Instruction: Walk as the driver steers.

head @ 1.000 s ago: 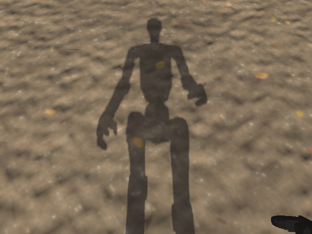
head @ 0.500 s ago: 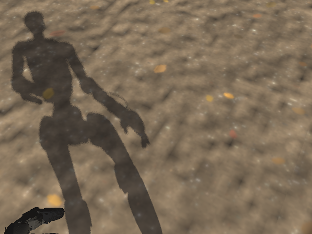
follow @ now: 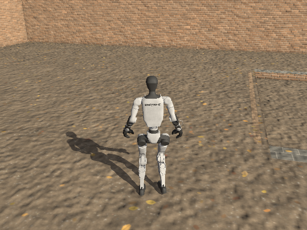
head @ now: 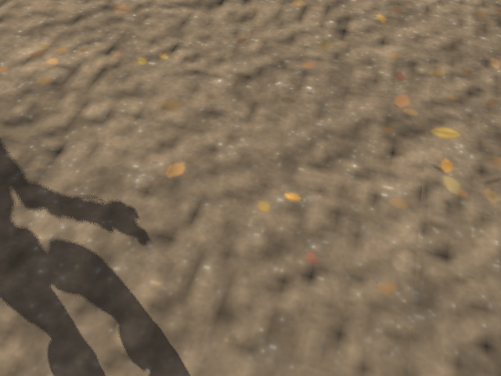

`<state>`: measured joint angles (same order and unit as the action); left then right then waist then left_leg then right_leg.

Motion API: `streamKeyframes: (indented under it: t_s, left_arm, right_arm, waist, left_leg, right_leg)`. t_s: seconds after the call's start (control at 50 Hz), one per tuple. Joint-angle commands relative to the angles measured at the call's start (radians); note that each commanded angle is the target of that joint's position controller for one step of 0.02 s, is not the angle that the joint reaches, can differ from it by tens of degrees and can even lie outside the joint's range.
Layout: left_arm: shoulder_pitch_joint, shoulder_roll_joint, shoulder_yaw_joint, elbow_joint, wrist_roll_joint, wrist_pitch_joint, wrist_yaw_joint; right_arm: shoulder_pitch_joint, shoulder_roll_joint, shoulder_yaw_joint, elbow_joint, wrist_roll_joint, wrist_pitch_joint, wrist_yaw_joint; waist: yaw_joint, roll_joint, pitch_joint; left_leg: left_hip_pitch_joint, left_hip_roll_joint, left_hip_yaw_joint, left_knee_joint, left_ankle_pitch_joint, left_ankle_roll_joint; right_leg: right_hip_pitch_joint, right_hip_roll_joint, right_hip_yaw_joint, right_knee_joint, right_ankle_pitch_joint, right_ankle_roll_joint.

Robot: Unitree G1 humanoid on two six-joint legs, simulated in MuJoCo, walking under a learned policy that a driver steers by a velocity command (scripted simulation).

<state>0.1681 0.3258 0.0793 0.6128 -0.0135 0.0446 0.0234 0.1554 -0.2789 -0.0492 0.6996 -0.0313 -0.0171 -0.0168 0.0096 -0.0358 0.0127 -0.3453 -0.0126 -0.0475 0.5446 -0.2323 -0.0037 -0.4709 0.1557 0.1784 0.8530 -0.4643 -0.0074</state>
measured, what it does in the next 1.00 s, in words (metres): walks ahead: right foot, then left foot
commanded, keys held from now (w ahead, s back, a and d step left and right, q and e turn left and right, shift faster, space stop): e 0.08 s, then no key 0.42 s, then w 0.50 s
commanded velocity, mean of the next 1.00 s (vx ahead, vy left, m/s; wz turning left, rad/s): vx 0.15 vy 0.00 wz -0.19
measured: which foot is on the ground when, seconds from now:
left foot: down 0.00-0.32, up 0.34-0.60, down 0.62-1.00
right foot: up 0.00-0.30, down 0.32-0.66, up 0.68-0.98, down 1.00-1.00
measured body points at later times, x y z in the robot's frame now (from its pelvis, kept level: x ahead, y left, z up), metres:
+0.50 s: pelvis +0.00 -0.04 +0.01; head +0.02 -0.06 +0.46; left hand +0.21 +0.18 -0.08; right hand +0.07 -0.33 -0.12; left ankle +0.01 +0.12 -0.70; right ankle -0.01 -0.14 -0.73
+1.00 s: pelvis +0.12 -0.10 +0.00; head +0.14 -0.11 +0.45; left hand +0.36 +0.12 -0.08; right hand +0.04 -0.37 -0.13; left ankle +0.00 +0.09 -0.73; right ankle +0.19 -0.22 -0.73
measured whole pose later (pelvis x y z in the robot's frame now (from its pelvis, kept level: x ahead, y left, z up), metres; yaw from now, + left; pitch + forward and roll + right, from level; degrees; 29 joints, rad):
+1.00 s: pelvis +0.12 -0.10 +0.00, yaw -8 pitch +1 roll +1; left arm 0.08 0.28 0.05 0.72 -0.03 -0.06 -0.05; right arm 0.46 -0.30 -0.06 0.85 0.03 -0.04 -0.01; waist -0.08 0.00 0.02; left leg 0.04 0.07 0.00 0.34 -0.40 -0.06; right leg -0.43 -0.02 -0.03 0.55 -0.17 -0.04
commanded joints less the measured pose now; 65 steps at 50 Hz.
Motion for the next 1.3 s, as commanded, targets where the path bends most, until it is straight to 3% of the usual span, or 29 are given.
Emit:
streamKeyframes:
  t_s: [0.02,0.08,0.16,0.28,0.3,0.32,0.34,0.36,0.38,0.5,0.58,0.62,0.64,0.66,0.68,0.7,0.72,0.78,0.86,0.94,1.0,1.02,1.04,1.06,1.08,1.1,1.14,1.22,1.3]
  left_arm:
    - [0.074,0.166,0.062,-0.031,-0.005,-0.002,0.006]
    - [0.043,0.089,0.040,-0.042,-0.012,0.018,0.003]
    - [-0.034,0.032,0.013,-0.079,-0.002,0.007,-0.006]
    - [0.044,0.039,0.013,-0.032,0.004,0.003,-0.026]
    - [0.049,0.056,0.016,-0.030,0.008,0.002,-0.024]
    - [0.068,0.113,0.024,-0.038,0.013,0.002,-0.014]
    - [0.003,0.147,0.021,-0.050,0.037,0.002,-0.010]
    - [0.002,0.086,0.009,-0.051,0.050,-0.013,-0.016]
    - [-0.016,0.058,-0.004,-0.033,0.054,-0.028,-0.018]
    - [-0.082,0.037,-0.015,0.020,0.029,-0.047,-0.013]
    - [-0.042,0.087,-0.002,0.061,0.006,-0.030,-0.011]
    - [-0.037,0.078,-0.004,0.073,0.004,-0.035,-0.011]
    - [-0.066,0.046,-0.012,0.068,0.003,-0.044,-0.012]
    - [-0.114,0.008,-0.019,0.037,0.000,-0.057,-0.013]
    - [-0.150,-0.011,-0.023,0.020,-0.006,-0.078,-0.015]
    - [-0.182,0.014,-0.015,0.000,-0.018,-0.097,-0.018]
    - [-0.201,0.044,-0.002,-0.002,-0.023,-0.109,-0.021]
    - [-0.163,0.025,-0.001,0.020,-0.017,-0.126,-0.042]
    - [-0.191,-0.032,-0.023,0.028,-0.004,-0.129,-0.071]
    - [-0.161,0.017,-0.015,0.030,-0.014,-0.121,-0.076]
    - [0.101,0.105,0.031,0.114,-0.015,-0.115,-0.055]
    - [0.272,0.183,0.054,0.146,-0.004,-0.113,-0.041]
    - [0.315,0.267,0.058,0.153,0.012,-0.119,-0.050]
    - [0.241,0.181,0.033,0.142,0.004,-0.133,-0.056]
    - [0.178,0.129,0.016,0.137,0.001,-0.139,-0.056]
    - [0.126,0.101,0.006,0.131,0.006,-0.142,-0.057]
    - [0.061,0.055,-0.005,0.128,0.024,-0.146,-0.054]
    - [0.088,0.056,0.001,0.167,0.024,-0.169,-0.041]
    - [0.091,0.068,-0.001,0.188,0.025,-0.166,-0.027]
  right_arm:
    - [-0.045,-0.134,-0.043,-0.092,0.006,-0.005,-0.014]
    - [-0.044,-0.126,-0.039,-0.090,0.018,0.009,-0.024]
    - [0.002,-0.162,-0.054,-0.068,0.019,0.026,-0.023]
    - [-0.010,-0.180,-0.054,-0.038,0.062,0.028,-0.004]
    - [0.041,-0.151,-0.043,-0.013,0.063,0.022,-0.001]
    - [0.076,-0.092,-0.022,-0.015,0.026,0.012,0.008]
    - [0.063,-0.041,-0.002,-0.045,-0.001,0.002,0.012]
    - [-0.015,-0.104,-0.015,-0.051,0.009,0.006,0.002]
    - [-0.027,-0.125,-0.025,-0.049,0.023,0.009,0.001]
    - [0.046,-0.083,-0.021,0.010,0.029,0.027,-0.005]
    - [0.055,-0.089,-0.016,0.030,0.035,0.018,0.000]
    - [0.095,-0.096,-0.018,0.044,0.035,0.001,-0.002]
    - [0.147,-0.099,-0.017,0.056,0.038,-0.011,-0.003]
    - [0.201,-0.157,-0.035,0.081,0.036,-0.025,0.000]
    - [0.263,-0.189,-0.047,0.096,0.038,-0.041,0.005]
    - [0.265,-0.210,-0.052,0.096,0.031,-0.048,0.008]
    - [0.270,-0.190,-0.047,0.090,0.022,-0.056,0.002]
    - [0.235,-0.155,-0.038,0.079,0.044,-0.065,-0.002]
    - [0.220,-0.156,-0.040,0.072,0.046,-0.050,0.004]
    - [0.230,-0.203,-0.055,0.075,0.064,-0.043,0.010]
    - [0.219,-0.158,-0.037,0.079,0.054,-0.041,0.009]
    - [0.223,-0.088,-0.010,0.052,0.028,-0.041,0.007]
    - [0.290,-0.007,0.011,0.007,0.047,-0.060,-0.001]
    - [0.249,-0.117,-0.016,0.014,0.075,-0.076,0.000]
    - [0.176,-0.155,-0.028,-0.002,0.087,-0.084,0.007]
    - [0.151,-0.145,-0.026,0.004,0.075,-0.087,0.006]
    - [0.163,-0.119,-0.030,0.022,0.060,-0.074,0.013]
    - [0.133,-0.083,-0.027,0.023,0.063,-0.037,0.017]
    - [0.036,-0.070,-0.023,-0.014,0.057,-0.045,0.025]
  waist:
    - [0.022,0.159,-0.078]
    - [0.001,0.174,-0.047]
    - [-0.046,0.227,-0.097]
    - [-0.007,0.230,-0.096]
    - [-0.007,0.190,-0.095]
    - [-0.030,0.020,-0.151]
    - [-0.065,-0.207,-0.129]
    - [0.007,-0.159,-0.119]
    - [-0.002,-0.146,-0.092]
    - [-0.024,-0.102,-0.084]
    - [-0.006,-0.104,-0.028]
    - [-0.022,-0.086,0.026]
    - [-0.046,-0.053,0.045]
    - [-0.060,0.083,0.066]
    - [-0.087,0.217,0.079]
    - [-0.097,0.291,0.127]
    - [-0.106,0.243,0.147]
    - [-0.076,0.143,0.105]
    - [-0.084,0.176,0.056]
    - [-0.055,0.183,0.066]
    - [0.086,0.128,-0.045]
    - [0.150,-0.039,-0.174]
    - [0.095,-0.323,-0.261]
    - [0.093,-0.193,-0.171]
    - [0.072,-0.146,-0.065]
    - [0.046,-0.065,-0.031]
    - [-0.002,-0.069,-0.011]
    - [-0.006,-0.023,0.034]
    - [0.013,-0.011,0.063]
  left_leg:
    - [0.197,0.324,-0.267,-0.185,0.405,0.210]
    - [0.197,0.251,-0.112,-0.199,0.408,0.186]
    - [0.261,0.266,-0.072,-0.185,0.445,0.216]
    - [0.184,0.268,-0.054,-0.118,0.369,0.182]
    - [0.118,0.242,-0.032,-0.091,0.286,0.122]
    - [0.009,0.169,0.043,0.046,0.062,0.028]
    - [-0.097,0.082,0.101,0.103,-0.260,-0.048]
    - [-0.076,0.094,0.044,0.192,-0.334,-0.071]
    - [-0.089,0.095,0.027,0.238,-0.321,-0.074]
    - [0.002,0.085,0.026,0.213,-0.211,-0.095]
    - [0.096,0.020,0.117,0.004,-0.087,-0.044]
    - [0.158,0.025,0.095,-0.031,-0.138,0.016]
    - [0.205,0.065,0.035,-0.070,-0.169,0.061]
    - [0.196,0.130,-0.075,-0.146,-0.342,0.121]
    - [0.256,0.244,-0.295,-0.294,-0.489,0.200]
    - [0.286,0.384,-0.508,-0.398,-0.489,0.270]
    - [0.310,0.419,-0.551,-0.416,-0.438,0.296]
    - [0.427,0.345,-0.367,-0.404,-0.244,0.228]
    - [0.280,0.214,-0.093,-0.405,0.012,0.172]
    - [0.202,0.265,-0.083,-0.391,0.001,0.169]
    - [0.124,0.202,0.016,-0.083,0.262,0.102]
    - [-0.032,0.133,0.086,0.274,0.105,0.045]
    - [-0.312,-0.031,0.026,0.598,-0.335,0.005]
    - [-0.413,0.022,-0.072,0.732,-0.306,0.016]
    - [-0.456,0.073,-0.055,0.737,-0.213,0.045]
    - [-0.418,0.117,-0.040,0.702,-0.119,0.053]
    - [-0.332,0.165,-0.048,0.627,-0.006,0.050]
    - [-0.358,0.146,-0.074,0.547,0.098,0.020]
    - [-0.383,0.106,-0.071,0.318,0.288,0.003]
  right_leg:
    - [-0.158,-0.082,-0.031,0.356,-0.050,0.065]
    - [-0.167,-0.104,-0.100,0.346,0.053,0.100]
    - [-0.062,-0.136,-0.141,0.091,0.028,0.104]
    - [0.246,-0.117,-0.220,-0.424,0.266,0.024]
    - [0.356,-0.134,-0.183,-0.522,0.371,-0.006]
    - [0.509,-0.294,0.014,-0.519,0.593,-0.049]
    - [0.438,-0.458,0.172,-0.495,0.699,-0.195]
    - [0.367,-0.460,0.178,-0.516,0.601,-0.266]
    - [0.355,-0.428,0.144,-0.522,0.571,-0.251]
    - [0.318,-0.348,0.024,-0.471,0.734,-0.204]
    - [0.241,-0.318,0.093,-0.564,-0.040,-0.191]
    - [0.144,-0.309,0.128,-0.563,-0.225,-0.167]
    - [0.074,-0.285,0.109,-0.496,-0.210,-0.147]
    - [-0.004,-0.191,-0.037,-0.370,-0.162,-0.094]
    - [-0.102,-0.104,-0.168,-0.147,-0.065,-0.044]
    - [-0.222,-0.111,-0.188,-0.028,-0.050,-0.034]
    - [-0.304,-0.160,-0.130,0.115,-0.100,-0.037]
    - [-0.389,-0.230,-0.124,0.122,0.061,-0.050]
    - [-0.093,-0.187,-0.223,-0.138,0.244,0.001]
    - [0.082,-0.173,-0.230,-0.269,0.331,-0.010]
    - [0.415,-0.144,-0.237,-0.321,0.305,-0.069]
    - [0.636,-0.330,-0.004,-0.369,0.185,-0.132]
    - [0.773,-0.528,0.547,-0.595,-0.143,-0.283]
    - [0.689,-0.534,0.594,-0.672,-0.249,-0.271]
    - [0.595,-0.514,0.448,-0.657,-0.166,-0.240]
    - [0.511,-0.467,0.326,-0.653,-0.018,-0.218]
    - [0.404,-0.394,0.145,-0.684,0.163,-0.186]
    - [0.360,-0.374,-0.038,-0.740,0.374,-0.188]
    - [0.375,-0.354,-0.178,-0.760,0.486,-0.164]
Keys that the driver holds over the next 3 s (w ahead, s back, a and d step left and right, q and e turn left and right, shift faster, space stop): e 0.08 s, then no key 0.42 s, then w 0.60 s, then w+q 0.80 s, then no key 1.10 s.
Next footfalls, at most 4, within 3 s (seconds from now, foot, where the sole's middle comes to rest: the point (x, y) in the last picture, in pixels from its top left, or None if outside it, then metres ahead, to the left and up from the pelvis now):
0.32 right None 0.03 -0.14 -0.77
0.62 left None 0.04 0.09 -0.77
1.00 right None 0.23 -0.23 -0.77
1.56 left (276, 336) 0.58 -0.06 -0.77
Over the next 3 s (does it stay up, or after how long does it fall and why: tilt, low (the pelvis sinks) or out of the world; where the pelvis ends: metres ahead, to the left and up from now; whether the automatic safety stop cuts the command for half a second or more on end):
stays up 0.81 -0.11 0.00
